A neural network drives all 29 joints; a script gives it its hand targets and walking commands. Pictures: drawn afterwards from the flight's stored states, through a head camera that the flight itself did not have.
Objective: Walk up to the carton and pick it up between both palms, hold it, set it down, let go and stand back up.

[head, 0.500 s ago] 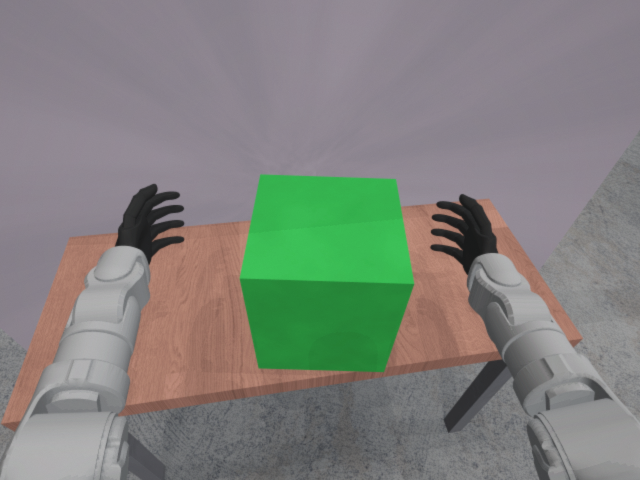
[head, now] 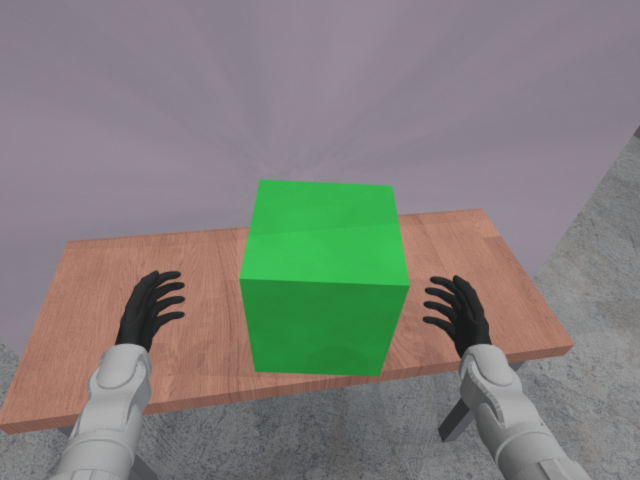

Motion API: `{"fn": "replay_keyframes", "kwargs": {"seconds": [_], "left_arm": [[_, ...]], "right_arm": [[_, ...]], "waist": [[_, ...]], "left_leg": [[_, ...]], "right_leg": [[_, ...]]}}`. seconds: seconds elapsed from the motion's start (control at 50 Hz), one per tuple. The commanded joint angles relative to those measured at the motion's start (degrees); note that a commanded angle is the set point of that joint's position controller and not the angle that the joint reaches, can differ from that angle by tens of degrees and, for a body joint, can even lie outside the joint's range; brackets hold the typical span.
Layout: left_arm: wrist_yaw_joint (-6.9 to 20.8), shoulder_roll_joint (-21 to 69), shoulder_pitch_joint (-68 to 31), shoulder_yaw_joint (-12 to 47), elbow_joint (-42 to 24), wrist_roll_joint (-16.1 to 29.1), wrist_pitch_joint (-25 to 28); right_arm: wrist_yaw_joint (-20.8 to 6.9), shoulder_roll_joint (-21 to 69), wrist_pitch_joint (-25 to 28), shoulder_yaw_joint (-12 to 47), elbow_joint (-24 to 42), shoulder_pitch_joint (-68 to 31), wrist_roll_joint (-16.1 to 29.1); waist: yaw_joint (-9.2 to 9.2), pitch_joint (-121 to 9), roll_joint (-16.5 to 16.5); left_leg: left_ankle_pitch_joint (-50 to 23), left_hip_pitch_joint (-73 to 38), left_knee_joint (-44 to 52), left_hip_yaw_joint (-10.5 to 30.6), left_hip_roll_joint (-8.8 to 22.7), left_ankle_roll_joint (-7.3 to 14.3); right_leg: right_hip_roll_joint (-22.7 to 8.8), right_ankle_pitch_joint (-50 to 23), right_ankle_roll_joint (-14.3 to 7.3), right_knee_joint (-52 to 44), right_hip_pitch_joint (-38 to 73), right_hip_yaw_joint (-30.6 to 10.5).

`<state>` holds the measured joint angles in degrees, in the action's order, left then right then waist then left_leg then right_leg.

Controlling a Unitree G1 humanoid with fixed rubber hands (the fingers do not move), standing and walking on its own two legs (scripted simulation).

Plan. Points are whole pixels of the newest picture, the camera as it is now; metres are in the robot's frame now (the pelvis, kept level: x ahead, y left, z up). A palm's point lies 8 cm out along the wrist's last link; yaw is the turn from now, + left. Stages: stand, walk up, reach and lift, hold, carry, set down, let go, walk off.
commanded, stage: set down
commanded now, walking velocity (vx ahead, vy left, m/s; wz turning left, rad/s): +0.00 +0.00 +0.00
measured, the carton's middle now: (321, 281) +0.45 +0.03 -0.03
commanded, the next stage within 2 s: let go in 1.72 s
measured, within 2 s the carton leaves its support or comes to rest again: neither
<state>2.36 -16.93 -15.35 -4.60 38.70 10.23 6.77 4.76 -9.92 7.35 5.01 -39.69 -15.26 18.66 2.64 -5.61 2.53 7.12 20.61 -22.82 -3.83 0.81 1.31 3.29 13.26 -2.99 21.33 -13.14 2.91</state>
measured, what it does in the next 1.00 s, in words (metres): stands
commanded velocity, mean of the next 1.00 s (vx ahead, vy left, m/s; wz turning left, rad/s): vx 0.00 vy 0.00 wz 0.00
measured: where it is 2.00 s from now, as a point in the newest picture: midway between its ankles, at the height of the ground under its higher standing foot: outside the picture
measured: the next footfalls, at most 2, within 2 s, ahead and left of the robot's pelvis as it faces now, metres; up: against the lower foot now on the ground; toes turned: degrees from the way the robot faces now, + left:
none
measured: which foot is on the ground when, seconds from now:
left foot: down 0.00-1.00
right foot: down 0.00-1.00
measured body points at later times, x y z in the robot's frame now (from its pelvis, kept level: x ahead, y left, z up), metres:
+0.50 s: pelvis +0.01 +0.00 -0.01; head +0.01 +0.02 +0.44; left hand +0.24 +0.25 -0.03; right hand +0.26 -0.18 -0.03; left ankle +0.05 +0.10 -0.74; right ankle -0.03 -0.08 -0.74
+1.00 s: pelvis +0.01 +0.00 -0.01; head +0.02 +0.01 +0.44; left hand +0.21 +0.24 -0.06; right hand +0.21 -0.19 -0.06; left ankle +0.05 +0.10 -0.74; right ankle -0.03 -0.08 -0.74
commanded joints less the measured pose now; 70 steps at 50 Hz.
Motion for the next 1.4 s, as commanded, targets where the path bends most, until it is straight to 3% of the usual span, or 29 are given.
{"fn": "replay_keyframes", "kwargs": {"seconds": [0.0,0.22,0.34,0.54,0.76,0.94,1.16,1.38], "left_arm": [[0.1,-7.8,-11.2,-2.0,-12.0,0.2,5.1],[-1.3,-6.8,1.1,1.3,-16.1,2.0,13.4],[-2.4,-5.7,4.8,3.1,-13.8,2.5,17.5],[-2.2,-4.2,13.3,1.8,-10.4,-0.3,20.6],[-1.9,-4.0,16.5,1.7,-12.0,-0.8,19.0],[-1.9,-3.9,18.1,1.4,-10.0,-1.4,16.8],[-1.1,-4.1,21.2,0.6,-9.0,-4.0,11.4],[-1.6,-3.5,24.5,1.2,-13.8,-6.7,4.9]], "right_arm": [[-0.3,-5.6,5.4,-2.3,10.6,-10.8,-0.6],[-2.3,-4.1,12.4,-3.0,14.9,1.2,-3.0],[-3.5,-3.4,16.1,-3.4,11.9,4.8,-4.4],[-3.9,-2.8,23.3,-0.7,4.9,11.7,-4.2],[-4.3,-2.8,26.0,0.2,3.7,15.6,-5.7],[-4.8,-2.4,24.2,-0.2,2.9,17.4,-7.9],[-4.1,-3.1,20.1,-1.5,1.5,19.4,-9.7],[-4.5,-3.8,16.1,-3.3,2.4,21.9,-12.0]], "waist": [[0.25,-15.8,-4.5],[0.17,-12.3,-5.2],[0.24,-9.5,-4.5],[0.97,-7.4,-2.9],[-0.52,-3.4,-4.5],[-0.19,-1.5,-2.8],[-0.27,0.6,-2.5],[-0.70,1.1,-3.8]], "left_leg": [[-17.7,-25.1,-3.1,4.0,0.5,-1.9],[-13.0,-23.3,-3.8,5.0,1.1,-2.1],[-8.7,-20.9,-4.3,5.5,1.5,-1.9],[-13.1,-21.5,-6.8,4.5,1.0,-1.9],[-9.9,-21.4,-5.8,3.7,0.5,-1.7],[-5.7,-21.1,-3.6,3.0,0.3,-0.8],[-9.4,-25.2,-1.9,2.8,0.2,-0.8],[-13.8,-30.3,-1.4,3.0,0.7,-1.3]], "right_leg": [[-3.1,-4.2,2.6,-5.3,-8.4,-4.2],[-3.5,0.2,1.4,-3.5,-10.0,-4.8],[-3.7,2.6,0.6,-1.7,-11.4,-5.1],[-3.8,-4.0,0.8,0.2,-9.2,-5.8],[-4.3,-4.7,0.4,-0.3,-8.4,-5.6],[-4.7,-3.7,0.9,-1.2,-6.8,-5.7],[-4.6,-7.5,1.1,-4.1,-5.6,-5.1],[-3.8,-8.5,0.7,-6.3,-6.9,-3.8]]}}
